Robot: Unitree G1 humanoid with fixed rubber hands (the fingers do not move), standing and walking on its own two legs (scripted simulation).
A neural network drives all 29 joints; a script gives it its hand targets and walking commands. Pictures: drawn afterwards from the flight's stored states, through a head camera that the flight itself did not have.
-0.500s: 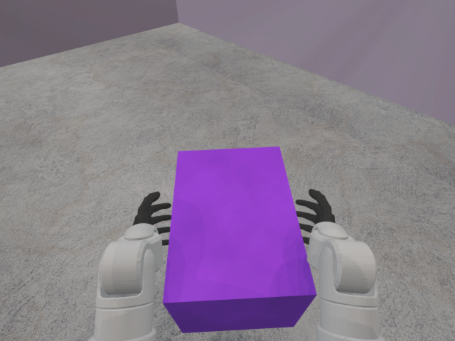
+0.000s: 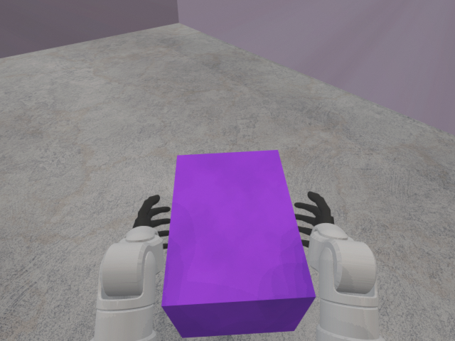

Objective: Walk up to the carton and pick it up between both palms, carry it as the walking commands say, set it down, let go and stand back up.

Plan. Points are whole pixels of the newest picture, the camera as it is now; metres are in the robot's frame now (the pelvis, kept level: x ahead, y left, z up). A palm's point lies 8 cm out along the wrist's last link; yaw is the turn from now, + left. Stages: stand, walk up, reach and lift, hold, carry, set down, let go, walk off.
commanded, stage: carry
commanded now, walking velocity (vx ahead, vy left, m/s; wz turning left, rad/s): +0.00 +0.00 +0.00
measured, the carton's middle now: (232, 238) +0.33 -0.01 +0.02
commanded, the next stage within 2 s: none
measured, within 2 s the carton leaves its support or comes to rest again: neither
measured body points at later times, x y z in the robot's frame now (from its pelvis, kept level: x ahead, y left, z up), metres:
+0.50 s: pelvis -0.01 +0.01 +0.00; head -0.02 +0.02 +0.45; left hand +0.29 +0.15 +0.09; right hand +0.29 -0.14 +0.10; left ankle +0.03 +0.10 -0.73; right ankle +0.04 -0.09 -0.73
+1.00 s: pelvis +0.00 +0.01 +0.00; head -0.01 +0.02 +0.45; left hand +0.30 +0.15 +0.09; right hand +0.30 -0.14 +0.10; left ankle +0.03 +0.10 -0.73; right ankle +0.04 -0.09 -0.73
